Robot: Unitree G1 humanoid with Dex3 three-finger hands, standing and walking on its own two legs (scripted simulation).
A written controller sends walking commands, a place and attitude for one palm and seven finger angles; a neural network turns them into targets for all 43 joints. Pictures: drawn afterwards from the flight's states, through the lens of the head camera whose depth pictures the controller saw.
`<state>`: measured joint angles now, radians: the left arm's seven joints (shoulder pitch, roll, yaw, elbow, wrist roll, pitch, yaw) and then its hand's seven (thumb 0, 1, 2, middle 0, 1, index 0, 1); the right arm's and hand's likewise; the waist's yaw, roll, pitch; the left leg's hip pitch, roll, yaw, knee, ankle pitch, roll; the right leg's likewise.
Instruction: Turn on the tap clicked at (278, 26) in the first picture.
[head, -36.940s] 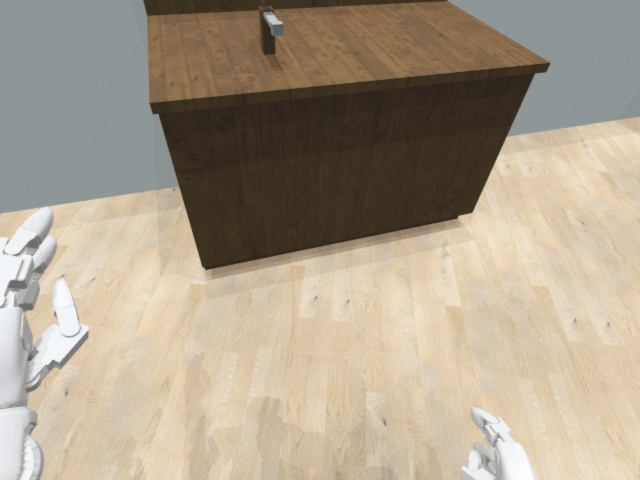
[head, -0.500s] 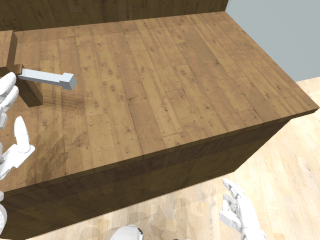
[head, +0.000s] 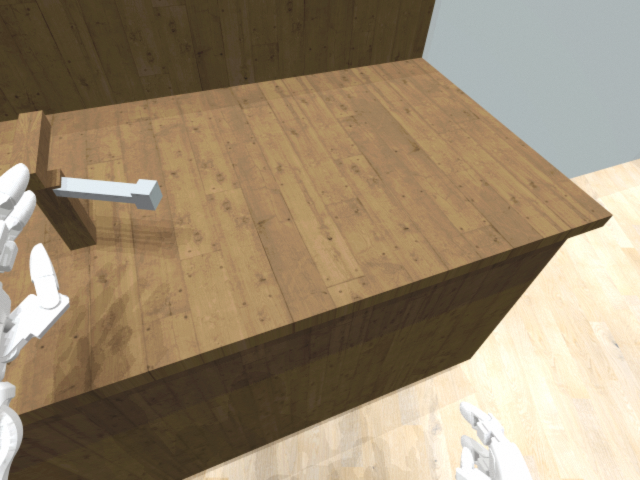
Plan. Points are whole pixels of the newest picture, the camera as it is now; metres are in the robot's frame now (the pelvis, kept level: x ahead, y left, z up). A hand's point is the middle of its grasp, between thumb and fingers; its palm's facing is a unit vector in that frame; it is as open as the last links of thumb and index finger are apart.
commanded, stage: come to a stop and stand still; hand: left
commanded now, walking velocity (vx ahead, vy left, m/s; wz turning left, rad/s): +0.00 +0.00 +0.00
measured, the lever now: (147, 194) +0.42 +0.27 +0.12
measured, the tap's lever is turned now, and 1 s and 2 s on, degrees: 63 63 63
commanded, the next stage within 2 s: look again from close up in 0.70 s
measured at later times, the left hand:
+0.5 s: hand (96, 292) +0.24 +0.24 +0.16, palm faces +0.41 -0.85 -0.34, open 7.5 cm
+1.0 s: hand (94, 304) +0.23 +0.23 +0.16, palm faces +0.42 -0.84 -0.34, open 7.5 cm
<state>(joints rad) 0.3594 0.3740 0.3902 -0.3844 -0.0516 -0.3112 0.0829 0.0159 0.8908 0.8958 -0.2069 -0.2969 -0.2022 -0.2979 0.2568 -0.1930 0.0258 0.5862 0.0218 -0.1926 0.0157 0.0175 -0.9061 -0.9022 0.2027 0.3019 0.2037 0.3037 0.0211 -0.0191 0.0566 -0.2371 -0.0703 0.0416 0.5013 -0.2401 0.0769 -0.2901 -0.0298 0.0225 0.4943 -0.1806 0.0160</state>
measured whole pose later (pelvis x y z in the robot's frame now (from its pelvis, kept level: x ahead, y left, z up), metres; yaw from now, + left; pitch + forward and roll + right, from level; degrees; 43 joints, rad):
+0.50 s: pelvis +0.03 -0.02 +0.01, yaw +2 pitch -2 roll -1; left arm 0.40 0.35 0.35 -0.43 -0.04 -0.24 0.10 0.02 0.89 0.90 -0.21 -0.30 -0.21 -0.30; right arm 0.17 -0.20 0.02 0.56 0.01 -0.14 -0.01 0.02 -0.91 -0.90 0.20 0.30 0.20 0.30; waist 0.02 -0.03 0.06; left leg -0.19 -0.04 -0.01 0.48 -0.27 0.04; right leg -0.21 0.00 -0.03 0.42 -0.19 0.01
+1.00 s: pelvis +0.02 -0.02 +0.01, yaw +2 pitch -2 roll -1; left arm 0.42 0.35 0.34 -0.45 -0.05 -0.20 0.11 0.02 0.89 0.90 -0.21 -0.30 -0.21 -0.30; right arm 0.21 -0.19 0.03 0.59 0.01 -0.12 -0.03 0.02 -0.91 -0.90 0.20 0.30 0.20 0.30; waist 0.03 -0.02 0.06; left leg -0.18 -0.03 -0.01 0.45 -0.24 0.04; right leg -0.19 0.01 -0.03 0.38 -0.16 0.00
